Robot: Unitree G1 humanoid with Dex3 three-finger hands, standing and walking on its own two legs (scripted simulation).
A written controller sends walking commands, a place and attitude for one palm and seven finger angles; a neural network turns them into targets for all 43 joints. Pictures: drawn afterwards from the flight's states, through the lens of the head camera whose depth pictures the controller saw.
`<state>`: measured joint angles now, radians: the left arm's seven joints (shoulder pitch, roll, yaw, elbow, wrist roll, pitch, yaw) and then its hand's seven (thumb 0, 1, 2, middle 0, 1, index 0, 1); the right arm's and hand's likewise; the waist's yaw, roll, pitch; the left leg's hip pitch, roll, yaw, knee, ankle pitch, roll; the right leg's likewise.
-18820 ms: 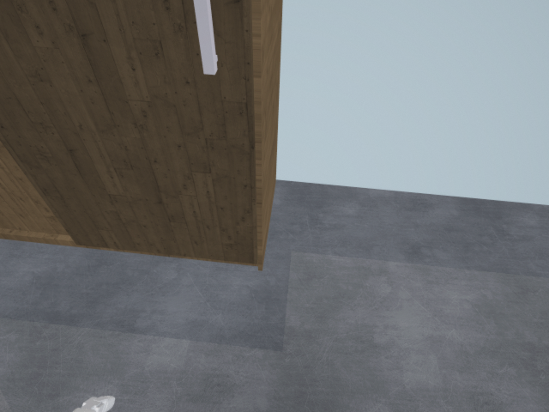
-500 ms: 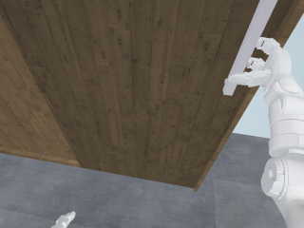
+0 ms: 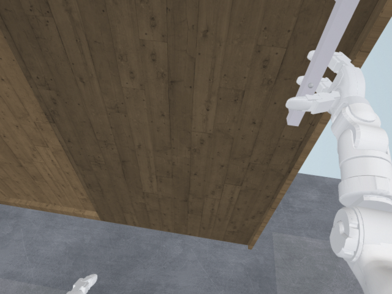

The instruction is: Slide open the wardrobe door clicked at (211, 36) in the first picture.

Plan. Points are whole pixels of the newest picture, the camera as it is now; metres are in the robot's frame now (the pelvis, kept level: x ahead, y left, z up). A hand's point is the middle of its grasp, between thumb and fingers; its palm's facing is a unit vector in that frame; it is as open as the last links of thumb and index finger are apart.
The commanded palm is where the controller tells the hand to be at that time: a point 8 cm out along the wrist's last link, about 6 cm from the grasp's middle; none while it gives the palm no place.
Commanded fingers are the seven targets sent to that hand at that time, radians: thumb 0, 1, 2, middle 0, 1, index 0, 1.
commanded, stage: slide the fingers in behind the handle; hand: right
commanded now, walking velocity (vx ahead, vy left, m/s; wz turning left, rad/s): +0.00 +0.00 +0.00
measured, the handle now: (313, 67) +0.50 -0.18 +0.25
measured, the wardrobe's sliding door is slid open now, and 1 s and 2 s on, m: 0.00 0.00 0.00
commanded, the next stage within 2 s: grip the handle and tug to test in 0.72 s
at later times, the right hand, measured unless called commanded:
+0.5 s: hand (302, 84) +0.46 -0.15 +0.24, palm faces +0.07 +1.00 +0.01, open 13.9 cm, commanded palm +0.43 -0.20 +0.24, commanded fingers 0.00 0.50 -0.30 0.30 1.20 0.30 1.20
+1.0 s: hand (307, 85) +0.45 -0.16 +0.24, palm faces +0.07 +1.00 +0.02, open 13.3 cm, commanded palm +0.42 -0.20 +0.24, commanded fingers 0.00 0.03 -0.50 0.35 1.27 0.35 1.27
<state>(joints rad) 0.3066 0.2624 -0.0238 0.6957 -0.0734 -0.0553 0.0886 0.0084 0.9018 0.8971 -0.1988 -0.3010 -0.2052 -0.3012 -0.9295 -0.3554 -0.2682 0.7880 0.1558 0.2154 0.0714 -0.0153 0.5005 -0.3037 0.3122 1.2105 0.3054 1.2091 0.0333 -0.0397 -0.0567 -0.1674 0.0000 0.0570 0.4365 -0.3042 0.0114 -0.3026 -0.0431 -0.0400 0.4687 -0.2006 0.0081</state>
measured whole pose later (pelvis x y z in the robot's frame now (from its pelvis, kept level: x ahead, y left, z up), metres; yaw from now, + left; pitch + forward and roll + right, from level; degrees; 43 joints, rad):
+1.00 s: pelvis +0.00 -0.01 +0.00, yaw +0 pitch +2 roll +1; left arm 0.31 0.26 -0.02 0.70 -0.07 -0.06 0.09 0.01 0.90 0.90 -0.20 -0.30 -0.20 -0.30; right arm -0.93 -0.33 -0.25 0.77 0.15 0.22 0.04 -0.02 0.39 -0.35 0.32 1.22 0.31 1.22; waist 0.04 -0.03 -0.05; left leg -0.16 0.00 0.05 0.42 -0.29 0.00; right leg -0.30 -0.04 -0.05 0.46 -0.19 0.00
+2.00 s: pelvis +0.01 +0.00 +0.00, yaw +1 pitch +1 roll +0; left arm 0.28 0.26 -0.02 0.67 -0.07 -0.01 0.08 0.01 0.90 0.90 -0.20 -0.30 -0.20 -0.30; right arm -0.81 -0.32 -0.28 0.60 0.16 0.28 0.02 -0.01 -0.69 -0.80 0.34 1.39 0.35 1.36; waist 0.04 -0.04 -0.06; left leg -0.12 0.00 0.03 0.40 -0.29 0.01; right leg -0.24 -0.05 -0.06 0.43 -0.20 0.01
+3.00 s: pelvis +0.01 +0.00 -0.01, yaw -2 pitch +2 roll +0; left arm 0.18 0.21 -0.03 0.71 -0.03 -0.03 0.06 0.01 0.90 0.90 -0.20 -0.30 -0.21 -0.30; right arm -0.88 -0.25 -0.11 0.59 0.12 0.17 -0.09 -0.04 -0.69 -0.81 0.36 1.39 0.25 1.40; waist -0.02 -0.05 -0.02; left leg -0.19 0.01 0.02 0.52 -0.36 -0.01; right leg -0.32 -0.02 -0.01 0.53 -0.24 0.00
